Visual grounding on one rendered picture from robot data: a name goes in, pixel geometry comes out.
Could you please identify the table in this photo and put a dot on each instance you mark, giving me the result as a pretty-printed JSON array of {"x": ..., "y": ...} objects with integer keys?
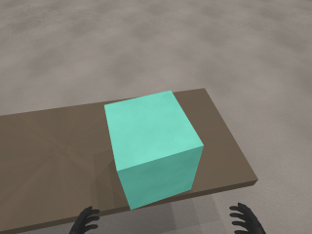
[{"x": 55, "y": 163}]

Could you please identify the robot left hand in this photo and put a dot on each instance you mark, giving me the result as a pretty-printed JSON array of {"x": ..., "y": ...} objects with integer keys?
[{"x": 79, "y": 225}]

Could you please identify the robot right hand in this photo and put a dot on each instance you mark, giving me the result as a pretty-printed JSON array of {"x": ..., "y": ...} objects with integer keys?
[{"x": 251, "y": 222}]

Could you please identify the carton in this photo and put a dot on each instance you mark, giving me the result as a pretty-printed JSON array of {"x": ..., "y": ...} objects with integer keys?
[{"x": 156, "y": 149}]

